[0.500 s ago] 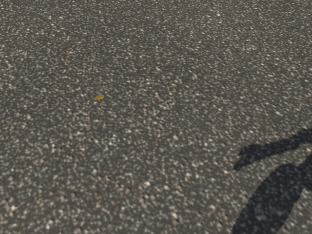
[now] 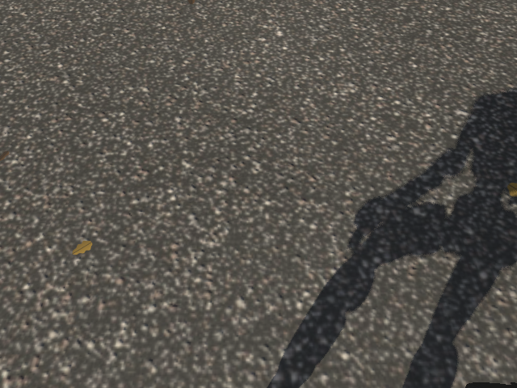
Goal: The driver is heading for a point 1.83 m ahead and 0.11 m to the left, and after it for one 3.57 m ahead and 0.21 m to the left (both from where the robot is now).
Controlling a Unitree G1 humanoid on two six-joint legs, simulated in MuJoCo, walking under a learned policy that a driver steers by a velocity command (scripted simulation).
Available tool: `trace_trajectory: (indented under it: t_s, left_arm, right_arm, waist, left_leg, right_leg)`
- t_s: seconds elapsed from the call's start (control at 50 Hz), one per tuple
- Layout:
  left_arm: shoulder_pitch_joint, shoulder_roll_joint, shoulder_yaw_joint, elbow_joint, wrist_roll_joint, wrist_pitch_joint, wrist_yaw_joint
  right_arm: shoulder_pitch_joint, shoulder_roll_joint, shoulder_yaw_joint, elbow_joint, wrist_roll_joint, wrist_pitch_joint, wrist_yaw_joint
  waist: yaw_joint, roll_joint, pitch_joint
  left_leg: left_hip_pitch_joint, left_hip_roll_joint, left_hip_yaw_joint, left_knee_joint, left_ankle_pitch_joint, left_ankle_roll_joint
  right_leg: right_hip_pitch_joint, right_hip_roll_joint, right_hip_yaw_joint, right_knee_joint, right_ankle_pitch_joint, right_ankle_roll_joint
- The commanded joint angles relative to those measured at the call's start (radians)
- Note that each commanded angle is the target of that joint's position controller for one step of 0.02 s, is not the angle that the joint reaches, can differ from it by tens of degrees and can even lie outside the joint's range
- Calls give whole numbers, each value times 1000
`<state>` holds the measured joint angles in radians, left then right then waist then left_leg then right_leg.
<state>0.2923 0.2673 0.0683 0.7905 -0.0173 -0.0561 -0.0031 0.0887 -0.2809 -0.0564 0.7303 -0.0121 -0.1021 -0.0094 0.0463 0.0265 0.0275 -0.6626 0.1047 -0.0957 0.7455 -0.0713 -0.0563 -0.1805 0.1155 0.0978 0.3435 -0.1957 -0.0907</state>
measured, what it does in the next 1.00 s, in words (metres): walks ahead: left foot, then right foot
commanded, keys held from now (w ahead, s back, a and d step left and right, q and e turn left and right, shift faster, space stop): w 0.18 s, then no key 0.74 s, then w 0.08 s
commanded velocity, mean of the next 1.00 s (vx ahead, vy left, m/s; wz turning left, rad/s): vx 0.21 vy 0.00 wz -0.10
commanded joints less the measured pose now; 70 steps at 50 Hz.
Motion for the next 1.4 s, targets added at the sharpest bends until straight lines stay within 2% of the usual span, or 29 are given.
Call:
trace_trajectory:
  t_s: [0.02, 0.1, 0.16, 0.18, 0.2, 0.22, 0.24, 0.28, 0.34, 0.4, 0.5, 0.56, 0.6, 0.62, 0.66, 0.72, 0.92, 0.96, 1.0, 1.04, 1.1, 1.18, 1.24, 1.26, 1.28, 1.3, 1.32, 1.36, 1.4]
  left_arm:
    - [27, 156, 38, -53, -5, -9, 11]
    - [74, 155, 35, -32, -1, -2, 10]
    - [48, 146, 30, -40, 5, 5, 11]
    - [36, 110, 14, -58, 13, 2, 9]
    - [166, 48, -5, -67, 0, -12, 11]
    - [173, 78, -7, -59, -2, -20, 11]
    - [94, 156, 14, -66, -10, -20, 11]
    - [-15, 146, 15, -92, 13, -8, 14]
    - [24, 74, 6, -81, 14, 18, 16]
    - [8, 38, -9, -83, 20, 28, 22]
    - [-91, 65, -1, -94, 20, 38, 21]
    - [-98, 69, 6, -93, 30, 33, 19]
    - [-100, 156, 24, -108, 43, 33, 32]
    - [-121, 132, 18, -104, 38, 43, 35]
    - [-163, 60, 5, -108, 23, 52, 22]
    - [-160, 81, 10, -100, 26, 42, 12]
    - [-182, 70, 12, -36, 21, 41, 15]
    - [-162, 68, 15, -7, 15, 48, 17]
    - [-151, 87, 24, 6, 5, 51, 22]
    - [-140, 86, 25, 12, -1, 31, 23]
    - [-110, 87, 27, 26, -6, -11, 10]
    - [-68, 121, 37, 33, -12, -31, -3]
    - [-151, 103, 34, -8, -12, -37, -7]
    - [-256, 56, 20, -48, -9, -47, -14]
    - [-313, 40, 13, -67, -7, -59, -21]
    - [-326, 43, 12, -77, -17, -58, -22]
    - [-343, 30, 4, -85, -31, -55, -24]
    - [-362, 10, -9, -104, -27, -54, -31]
    - [-378, 4, -18, -123, -10, -52, -42]
  right_arm:
    - [-74, -43, -2, -69, 10, -16, 12]
    - [-111, -88, -14, -94, 15, -32, 30]
    - [41, -132, -37, -60, 9, -43, 28]
    - [186, -179, -51, -41, -5, -46, 22]
    - [308, -275, -77, -14, -23, -38, 21]
    - [347, -219, -67, 11, 1, -27, 31]
    - [284, -153, -44, -4, 13, -23, 31]
    - [155, -91, -17, -23, 3, -9, 34]
    - [98, -64, -3, -6, -7, -10, 36]
    - [72, -111, -15, 14, -3, 2, 22]
    - [115, -120, -14, 65, 10, 33, 15]
    - [100, -100, -4, 84, 23, 44, 14]
    - [193, -60, 10, 100, -10, 33, 16]
    - [270, -25, 19, 122, -12, 33, 15]
    - [185, -54, 19, 118, -7, 53, 8]
    - [159, -79, 13, 121, -3, 83, 0]
    - [147, -71, 10, 183, 6, 105, -15]
    - [171, -63, 9, 209, 10, 110, -16]
    - [159, -75, 4, 208, 19, 107, -19]
    - [166, -65, 7, 202, 28, 82, -22]
    - [186, -62, 7, 199, 31, 32, -15]
    - [229, -49, 6, 213, 30, -3, 9]
    - [358, -70, -6, 273, 31, -6, 23]
    - [491, -110, -22, 321, 39, 1, 21]
    - [575, -147, -31, 342, 37, 11, 22]
    - [551, -125, -19, 329, 23, 16, 21]
    - [516, -88, -5, 311, 15, 15, 18]
    - [459, -68, 10, 287, 15, 23, 12]
    - [349, -44, 24, 248, 14, 36, -1]
  waist:
    - [30, -110, -47]
    - [36, -124, -32]
    - [-56, -139, -82]
    - [-124, -87, -206]
    - [-109, 154, -356]
    - [-121, 274, -370]
    - [-130, 148, -232]
    - [-84, 15, -105]
    - [-20, 75, -101]
    - [-9, 89, -144]
    - [-52, 79, -141]
    - [-28, 60, -109]
    - [-82, -72, -150]
    - [-121, -168, -184]
    - [-79, -140, -126]
    - [-68, -98, -89]
    - [-68, -38, -97]
    - [-70, -37, -86]
    - [-59, -18, -6]
    - [-58, -34, 74]
    - [-58, -81, 84]
    - [-67, -131, -22]
    - [-124, -36, -96]
    - [-180, 83, -96]
    - [-217, 210, -25]
    - [-191, 177, 46]
    - [-172, 82, 101]
    - [-143, 29, 132]
    - [-105, 63, 143]
  left_leg:
    - [177, -69, 72, -159, 206, -8]
    - [150, -72, 52, -246, 106, 43]
    - [346, -95, 85, -302, 37, 111]
    - [574, 16, -19, -264, 70, 174]
    - [942, 228, -390, -281, 40, 340]
    - [984, 310, -636, -404, 15, 391]
    - [878, 287, -521, -391, 49, 348]
    - [633, 199, -255, -389, 374, 302]
    - [474, 113, -87, -430, 587, 277]
    - [438, 90, 5, -442, 667, 280]
    - [474, 95, 11, -433, 473, 260]
    - [455, 68, -6, -377, 249, 212]
    - [372, -35, 39, -288, -24, 122]
    - [334, -76, 79, -292, -209, 83]
    - [358, -79, 94, -310, -203, 59]
    - [379, -69, 82, -299, -116, 66]
    - [451, -58, 77, -284, -33, 58]
    - [435, -78, 96, -298, -245, 70]
    - [354, -76, 81, -298, -483, 108]
    - [308, -61, 53, -286, -566, 138]
    - [284, -58, 46, -221, -503, 159]
    - [305, -91, 82, -136, -252, 157]
    - [527, -67, 12, -202, -35, 167]
    - [753, 10, -125, -297, 64, 203]
    - [939, 185, -349, -387, 290, 284]
    - [958, 293, -458, -407, 301, 351]
    - [980, 294, -420, -398, 286, 350]
    - [932, 245, -284, -464, 254, 288]
    - [683, 133, -123, -562, 207, 227]
  right_leg:
    - [-92, -204, 115, -104, 171, -135]
    - [58, -280, 207, -12, 149, -116]
    - [90, -252, 203, 148, 366, -73]
    - [3, -196, 146, 370, 336, -38]
    - [-324, -46, 29, 746, 63, 49]
    - [-494, -16, 57, 904, -401, 75]
    - [-558, -63, 92, 991, -372, 78]
    - [-513, -136, 20, 914, -280, 93]
    - [-351, -177, -23, 707, -200, 115]
    - [-241, -172, -52, 487, -68, 133]
    - [-168, -153, -62, 294, 75, 122]
    - [-63, -139, -76, 96, 182, 79]
    - [117, -275, 53, 114, 580, 17]
    - [157, -318, 93, 142, 548, -49]
    - [64, -249, 58, 140, 319, -21]
    - [21, -210, 24, 163, 344, 11]
    - [34, -194, 2, 190, 412, 6]
    - [25, -164, -20, 177, 132, 8]
    - [-45, -150, -10, 156, -271, -7]
    - [-117, -168, 40, 117, -440, -29]
    - [-106, -220, 140, 92, -405, -76]
    - [20, -294, 259, 106, -72, -133]
    - [-104, -213, 80, 311, 234, -81]
    - [-342, -119, -88, 529, 298, -9]
    - [-682, -72, -170, 732, -99, 46]
    - [-872, -105, -123, 857, -410, 48]
    - [-984, -160, -77, 952, -406, 40]
    - [-1016, -210, -97, 900, -280, 42]
    - [-740, -198, -150, 648, -65, 69]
